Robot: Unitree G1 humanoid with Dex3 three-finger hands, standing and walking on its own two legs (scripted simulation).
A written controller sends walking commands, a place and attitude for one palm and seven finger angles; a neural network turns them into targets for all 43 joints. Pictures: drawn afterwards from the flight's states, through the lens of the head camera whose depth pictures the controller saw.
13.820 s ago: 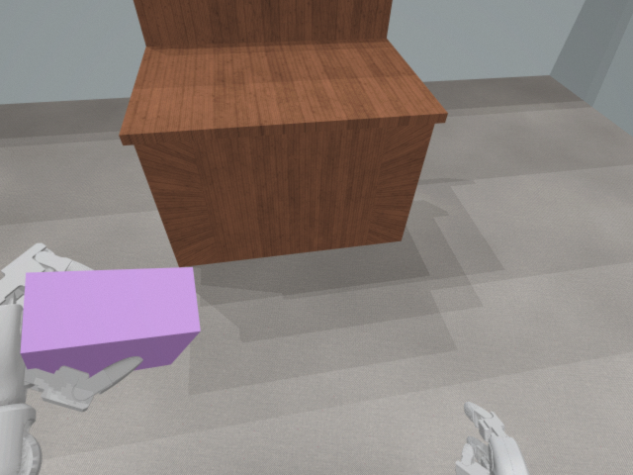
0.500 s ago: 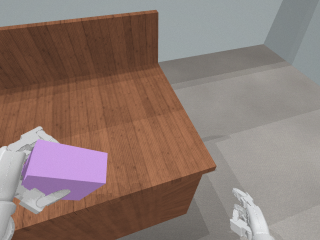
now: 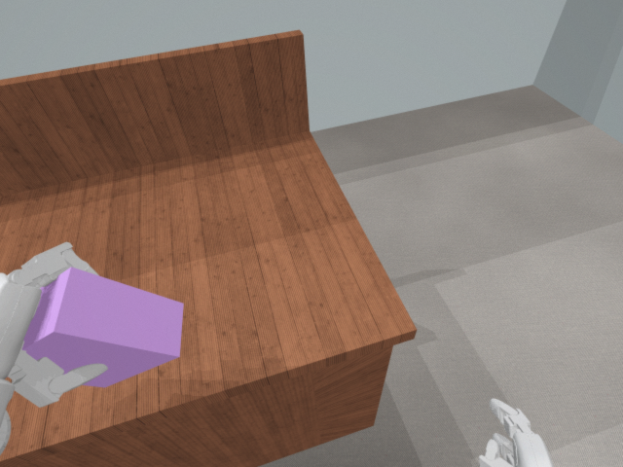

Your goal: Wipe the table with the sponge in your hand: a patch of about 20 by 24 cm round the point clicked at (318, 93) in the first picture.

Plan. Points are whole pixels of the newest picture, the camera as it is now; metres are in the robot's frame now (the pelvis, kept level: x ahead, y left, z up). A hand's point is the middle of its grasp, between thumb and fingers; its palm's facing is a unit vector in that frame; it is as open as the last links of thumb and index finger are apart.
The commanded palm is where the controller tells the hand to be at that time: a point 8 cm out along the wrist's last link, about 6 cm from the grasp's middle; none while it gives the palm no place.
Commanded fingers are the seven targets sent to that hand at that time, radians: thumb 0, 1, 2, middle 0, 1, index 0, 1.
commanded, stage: turn the palm down, sponge in hand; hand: left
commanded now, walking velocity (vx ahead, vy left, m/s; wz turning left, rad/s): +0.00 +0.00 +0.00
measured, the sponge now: (109, 339) +0.21 +0.25 +0.10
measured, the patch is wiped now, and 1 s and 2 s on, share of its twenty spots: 0.00 0.00 0.00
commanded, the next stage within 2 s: move the sponge above the wiping area in 1.38 s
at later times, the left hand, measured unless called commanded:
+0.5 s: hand (44, 334) +0.20 +0.31 +0.12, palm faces +0.15 -0.28 -0.95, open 10.2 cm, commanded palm +0.18 +0.31 +0.17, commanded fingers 0.00 0.10 1.30 -1.20 -1.60 -1.20 -1.60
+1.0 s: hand (52, 337) +0.21 +0.31 +0.11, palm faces +0.01 -0.07 -1.00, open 10.2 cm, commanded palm +0.18 +0.31 +0.17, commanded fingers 0.00 0.10 1.30 -1.20 -1.60 -1.20 -1.60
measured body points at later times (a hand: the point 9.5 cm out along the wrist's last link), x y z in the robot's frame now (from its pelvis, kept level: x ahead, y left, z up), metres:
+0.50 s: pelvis +0.00 +0.03 +0.01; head -0.01 +0.00 +0.46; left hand +0.19 +0.33 +0.17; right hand +0.22 -0.18 -0.07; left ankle +0.01 +0.17 -0.73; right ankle -0.01 -0.11 -0.73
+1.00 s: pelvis +0.00 +0.02 +0.01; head -0.01 -0.02 +0.46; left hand +0.20 +0.31 +0.16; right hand +0.24 -0.17 -0.07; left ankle +0.01 +0.17 -0.73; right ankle -0.01 -0.11 -0.73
